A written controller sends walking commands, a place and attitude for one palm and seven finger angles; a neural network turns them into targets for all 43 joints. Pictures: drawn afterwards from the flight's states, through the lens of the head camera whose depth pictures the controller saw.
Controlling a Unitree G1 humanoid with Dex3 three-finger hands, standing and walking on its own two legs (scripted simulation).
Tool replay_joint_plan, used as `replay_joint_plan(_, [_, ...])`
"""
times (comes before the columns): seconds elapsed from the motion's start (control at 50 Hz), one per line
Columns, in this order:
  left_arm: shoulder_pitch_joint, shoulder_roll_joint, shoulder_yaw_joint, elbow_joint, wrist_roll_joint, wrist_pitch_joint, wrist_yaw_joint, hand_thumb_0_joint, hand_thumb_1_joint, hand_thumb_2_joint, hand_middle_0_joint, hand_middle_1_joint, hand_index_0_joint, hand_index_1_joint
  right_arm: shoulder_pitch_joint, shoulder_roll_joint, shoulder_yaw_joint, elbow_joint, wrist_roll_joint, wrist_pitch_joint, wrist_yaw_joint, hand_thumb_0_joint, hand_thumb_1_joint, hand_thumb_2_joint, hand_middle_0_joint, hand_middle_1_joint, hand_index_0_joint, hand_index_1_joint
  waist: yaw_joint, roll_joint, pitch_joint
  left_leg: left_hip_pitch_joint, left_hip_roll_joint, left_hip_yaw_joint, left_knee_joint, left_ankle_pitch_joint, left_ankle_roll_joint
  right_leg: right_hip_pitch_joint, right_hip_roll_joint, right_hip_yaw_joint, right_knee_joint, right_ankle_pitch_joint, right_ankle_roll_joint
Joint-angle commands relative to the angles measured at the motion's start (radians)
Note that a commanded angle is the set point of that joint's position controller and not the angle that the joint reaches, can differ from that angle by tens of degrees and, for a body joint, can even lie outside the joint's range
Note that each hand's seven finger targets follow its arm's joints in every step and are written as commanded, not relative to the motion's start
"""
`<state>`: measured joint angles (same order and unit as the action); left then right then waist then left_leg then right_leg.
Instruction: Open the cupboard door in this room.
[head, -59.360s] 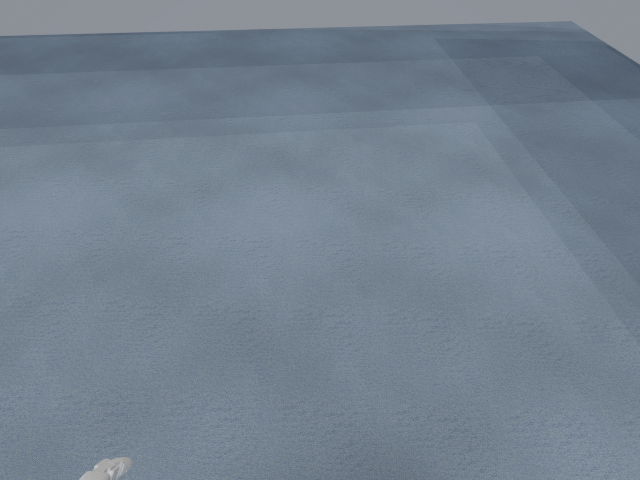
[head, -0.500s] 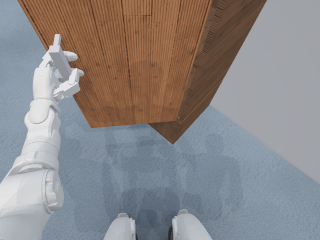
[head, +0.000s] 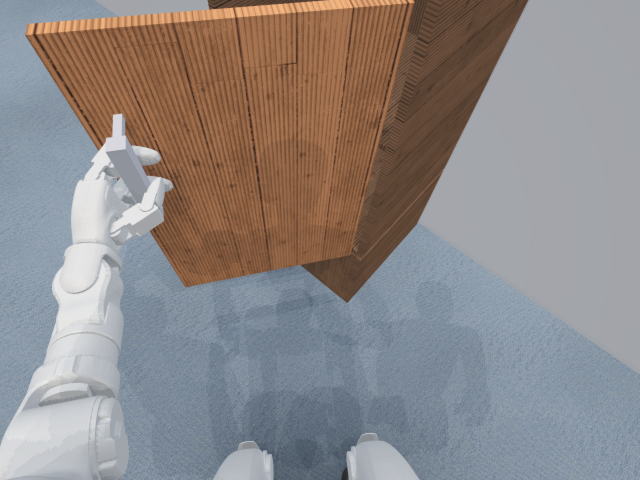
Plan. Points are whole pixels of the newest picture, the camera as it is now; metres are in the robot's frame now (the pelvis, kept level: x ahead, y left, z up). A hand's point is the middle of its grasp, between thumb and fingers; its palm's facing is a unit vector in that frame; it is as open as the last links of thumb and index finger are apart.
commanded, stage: pull the door open along its arc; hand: left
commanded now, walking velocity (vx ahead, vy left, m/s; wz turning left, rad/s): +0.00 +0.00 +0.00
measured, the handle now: (138, 170) +0.50 +0.22 +0.06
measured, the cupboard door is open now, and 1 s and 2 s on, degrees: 54 91 92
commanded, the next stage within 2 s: open thumb and fingers to let go in 0.76 s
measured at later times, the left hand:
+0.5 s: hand (216, 290) +0.33 +0.11 +0.06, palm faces +0.45 -0.89 +0.03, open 6.1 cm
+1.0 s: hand (265, 328) +0.28 +0.05 +0.05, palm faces +0.42 -0.91 -0.03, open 6.1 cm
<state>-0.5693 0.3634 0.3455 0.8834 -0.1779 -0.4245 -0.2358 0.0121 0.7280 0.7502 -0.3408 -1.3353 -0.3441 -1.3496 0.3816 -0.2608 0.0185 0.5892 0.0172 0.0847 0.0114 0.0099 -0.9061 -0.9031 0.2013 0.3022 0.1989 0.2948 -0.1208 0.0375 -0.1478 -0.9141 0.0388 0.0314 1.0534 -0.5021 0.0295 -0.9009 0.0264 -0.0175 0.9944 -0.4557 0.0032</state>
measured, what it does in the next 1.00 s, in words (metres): stands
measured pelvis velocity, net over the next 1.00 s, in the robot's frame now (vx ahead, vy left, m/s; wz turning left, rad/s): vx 0.01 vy -0.05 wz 0.09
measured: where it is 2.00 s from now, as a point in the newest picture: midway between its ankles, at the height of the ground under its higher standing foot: outside the picture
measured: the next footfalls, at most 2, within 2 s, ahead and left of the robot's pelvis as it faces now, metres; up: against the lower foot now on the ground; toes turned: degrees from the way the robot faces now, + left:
none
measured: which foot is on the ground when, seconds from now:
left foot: down 0.00-1.00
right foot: down 0.00-1.00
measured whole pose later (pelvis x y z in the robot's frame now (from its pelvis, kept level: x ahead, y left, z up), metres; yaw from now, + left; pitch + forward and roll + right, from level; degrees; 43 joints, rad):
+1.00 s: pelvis +0.01 -0.05 +0.01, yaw +5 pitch +13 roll +1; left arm 0.16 -0.09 -0.22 0.15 0.10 -0.31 0.55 0.00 0.65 0.77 -0.35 -1.32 -0.36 -1.33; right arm 0.20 -0.19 0.00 0.57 -0.08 -0.03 0.01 0.02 -0.91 -0.90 0.20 0.30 0.20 0.29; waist -0.01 0.03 -0.16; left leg -0.75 0.01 -0.04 1.01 -0.49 -0.04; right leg -0.74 0.00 -0.09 1.02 -0.52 -0.06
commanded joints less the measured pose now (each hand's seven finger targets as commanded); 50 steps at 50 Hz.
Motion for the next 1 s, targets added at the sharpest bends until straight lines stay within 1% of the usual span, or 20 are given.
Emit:
replay_joint_plan(0.0, [-0.021,0.119,-0.023,-0.351,-0.04,-0.054,-0.003,0.0,0.9,0.9,-0.4,-1.35,-0.4,-1.35,0.04,-0.146,-0.072,-0.133,0.006,-0.041,-0.003,0.0,-0.9,-0.9,0.2,0.3,0.2,0.3,0.078,0.022,-0.408,0.313,-0.021,-0.031,-0.141,0.526,-0.01,0.307,0.021,-0.026,-0.1,0.467,-0.025])
replay_joint_plan(0.08, [0.17,0.062,-0.054,-0.519,-0.048,-0.055,0.03,0.0,0.9,0.9,-0.4,-1.35,-0.4,-1.35,0.005,-0.131,-0.075,-0.163,0.007,-0.058,0.005,0.0,-0.9,-0.9,0.2,0.3,0.2,0.3,0.1,0.01,-0.386,0.319,-0.022,-0.026,-0.158,0.553,-0.012,0.349,0.016,-0.027,-0.097,0.498,-0.025])
replay_joint_plan(0.1, [0.182,0.024,0.06,-0.57,-0.11,-0.044,0.165,0.0,0.9,0.9,-0.4,-1.35,-0.4,-1.35,-0.035,-0.099,-0.073,-0.168,0.001,-0.07,0.005,0.0,-0.9,-0.9,0.2,0.3,0.2,0.3,0.175,-0.004,-0.35,0.275,-0.026,-0.019,-0.176,0.526,-0.026,0.355,0.015,-0.043,-0.104,0.467,-0.024])
replay_joint_plan(0.12, [0.231,-0.022,-0.004,-0.582,-0.078,-0.037,0.236,0.0,0.9,0.9,-0.4,-1.35,-0.4,-1.35,-0.044,-0.1,-0.069,-0.168,-0.004,-0.081,0.008,0.0,-0.9,-0.9,0.2,0.3,0.2,0.3,0.151,-0.007,-0.32,0.278,-0.025,-0.023,-0.179,0.501,-0.03,0.346,0.018,-0.049,-0.101,0.439,-0.025])
replay_joint_plan(0.16, [0.296,-0.081,-0.038,-0.626,-0.047,-0.032,0.319,0.0,0.9,0.9,-0.4,-1.35,-0.4,-1.35,-0.06,-0.094,-0.068,-0.166,-0.013,-0.088,0.017,0.0,-0.9,-0.9,0.2,0.3,0.2,0.3,0.141,-0.013,-0.293,0.279,-0.024,-0.029,-0.176,0.489,-0.038,0.32,0.01,-0.055,-0.091,0.417,-0.025])
replay_joint_plan(0.22, [0.355,-0.148,-0.099,-0.715,0.016,-0.038,0.442,0.0,0.9,0.9,-0.4,-1.35,-0.4,-1.35,-0.079,-0.081,-0.071,-0.173,-0.034,-0.095,0.023,0.0,-0.9,-0.9,0.2,0.3,0.2,0.3,0.143,-0.069,-0.314,0.278,-0.025,-0.029,-0.162,0.504,-0.035,0.352,0.003,-0.049,-0.078,0.449,-0.027])
replay_joint_plan(0.3, [0.346,-0.262,-0.204,-0.779,0.112,-0.027,0.597,0.0,0.9,0.9,-0.4,-1.35,-0.4,-1.35,-0.126,-0.058,-0.065,-0.173,-0.058,-0.095,0.029,0.0,-0.9,-0.9,0.2,0.3,0.2,0.3,0.14,-0.027,-0.284,0.271,-0.033,-0.028,-0.156,0.42,-0.038,0.321,-0.01,-0.045,-0.072,0.392,-0.03])
replay_joint_plan(0.32, [0.353,-0.269,-0.222,-0.788,0.143,-0.024,0.637,0.0,0.9,0.9,-0.4,-1.35,-0.4,-1.35,-0.129,-0.056,-0.065,-0.174,-0.066,-0.094,0.027,0.0,-0.9,-0.9,0.2,0.3,0.2,0.3,0.135,-0.065,-0.284,0.262,-0.034,-0.035,-0.153,0.403,-0.033,0.326,-0.009,-0.043,-0.077,0.38,-0.03])
replay_joint_plan(0.4, [0.376,-0.376,-0.342,-0.814,0.241,0.018,0.769,0.0,0.9,0.9,-0.4,-1.35,-0.4,-1.35,-0.16,-0.041,-0.064,-0.178,-0.082,-0.09,0.03,0.0,-0.9,-0.9,0.2,0.3,0.2,0.3,0.124,-0.063,-0.294,0.267,-0.041,-0.034,-0.149,0.364,-0.031,0.326,-0.016,-0.04,-0.088,0.354,-0.031])
replay_joint_plan(0.42, [0.402,-0.395,-0.372,-0.811,0.259,0.028,0.781,0.0,0.9,0.9,-0.4,-1.35,-0.4,-1.35,-0.156,-0.04,-0.065,-0.178,-0.084,-0.088,0.028,0.0,-0.9,-0.9,0.2,0.3,0.2,0.3,0.117,-0.102,-0.298,0.266,-0.041,-0.037,-0.147,0.354,-0.027,0.336,-0.013,-0.035,-0.1,0.354,-0.031])
replay_joint_plan(0.52, [0.449,-0.466,-0.49,-0.841,0.3,0.057,0.784,0.0,0.9,0.9,-0.4,-1.35,-0.4,-1.35,-0.178,-0.029,-0.064,-0.18,-0.087,-0.09,0.012,0.0,-0.9,-0.9,0.2,0.3,0.2,0.3,0.099,-0.11,-0.261,0.278,-0.044,-0.032,-0.158,0.317,-0.022,0.362,-0.023,-0.023,-0.14,0.36,-0.031])
replay_joint_plan(0.58, [0.505,-0.504,-0.541,-0.898,0.287,0.057,0.774,0.0,0.9,0.9,-0.4,-1.35,-0.4,-1.35,-0.2,-0.018,-0.06,-0.187,-0.086,-0.103,0.005,0.0,-0.9,-0.9,0.2,0.3,0.2,0.3,0.1,-0.095,-0.26,0.293,-0.046,-0.028,-0.158,0.313,-0.02,0.381,-0.03,-0.016,-0.154,0.377,-0.029])
replay_joint_plan(0.64, [0.59,-0.535,-0.58,-0.909,0.279,0.058,0.765,0.0,0.9,0.9,-0.4,-1.35,-0.4,-1.35,-0.216,-0.01,-0.052,-0.191,-0.086,-0.12,0.002,0.0,-0.9,-0.9,0.2,0.3,0.2,0.3,0.099,-0.134,-0.222,0.273,-0.05,-0.033,-0.158,0.287,-0.02,0.394,-0.042,0.0,-0.176,0.39,-0.018])
replay_joint_plan(0.74, [0.771,-0.577,-0.647,-0.995,0.306,0.061,0.766,0.0,0.9,0.9,-0.4,-1.35,-0.4,-1.35,-0.227,0.006,-0.045,-0.21,-0.088,-0.154,0.007,0.0,-0.9,-0.9,0.2,0.3,0.2,0.3,0.114,-0.123,-0.22,0.272,-0.054,-0.037,-0.156,0.301,-0.022,0.418,-0.051,0.001,-0.17,0.435,-0.018])
replay_joint_plan(0.8, [0.696,-0.541,-0.615,-1.007,0.308,0.063,0.785,0.0,0.9,0.9,-0.4,-1.35,-0.4,-1.35,-0.229,0.001,-0.043,-0.197,-0.092,-0.162,0.001,0.0,-0.9,-0.9,0.2,0.3,0.2,0.3,0.104,-0.097,-0.197,0.258,-0.058,-0.041,-0.14,0.275,-0.025,0.379,-0.054,0.01,-0.169,0.4,-0.017])
replay_joint_plan(0.82, [0.672,-0.53,-0.599,-0.98,0.306,0.069,0.791,0.0,0.9,0.9,-0.4,-1.35,-0.4,-1.35,-0.23,0.001,-0.041,-0.192,-0.093,-0.164,-0.004,0.0,-0.9,-0.9,0.2,0.3,0.2,0.3,0.098,-0.127,-0.157,0.236,-0.059,-0.046,-0.135,0.242,-0.025,0.36,-0.056,0.018,-0.187,0.352,-0.014])
replay_joint_plan(0.84, [0.565,-0.498,-0.567,-0.971,0.302,0.062,0.805,0.0,0.9,0.9,-0.4,-1.35,-0.4,-1.35,-0.245,-0.003,-0.04,-0.176,-0.094,-0.164,-0.01,0.0,-0.9,-0.9,0.2,0.3,0.2,0.3,0.085,-0.123,-0.14,0.223,-0.06,-0.048,-0.124,0.213,-0.024,0.323,-0.06,0.028,-0.191,0.293,-0.012])
replay_joint_plan(0.86, [0.565,-0.503,-0.558,-0.951,0.303,0.058,0.811,0.0,0.83,0.87,-0.395,-1.342,-0.395,-1.342,-0.247,0.0,-0.041,-0.171,-0.097,-0.165,-0.013,0.0,-0.9,-0.9,0.2,0.3,0.2,0.3,0.094,-0.127,-0.146,0.216,-0.064,-0.048,-0.122,0.198,-0.025,0.323,-0.062,0.036,-0.196,0.257,-0.012])
replay_joint_plan(0.92, [0.609,-0.503,-0.544,-0.941,0.295,0.054,0.809,0.0,0.62,0.78,-0.38,-1.32,-0.38,-1.32,-0.242,0.004,-0.044,-0.174,-0.098,-0.17,-0.014,0.0,-0.9,-0.9,0.2,0.3,0.2,0.3,0.115,-0.137,-0.219,0.22,-0.068,-0.047,-0.116,0.233,-0.026,0.37,-0.067,0.044,-0.18,0.341,-0.009])
replay_joint_plan(0.98, [0.611,-0.526,-0.567,-0.968,0.286,0.058,0.799,0.0,0.41,0.69,-0.365,-1.298,-0.365,-1.298,-0.23,0.004,-0.047,-0.181,-0.096,-0.169,-0.013,0.0,-0.9,-0.9,0.2,0.3,0.2,0.3,0.111,-0.124,-0.267,0.243,-0.068,-0.04,-0.118,0.267,-0.026,0.402,-0.069,0.036,-0.166,0.424,-0.004])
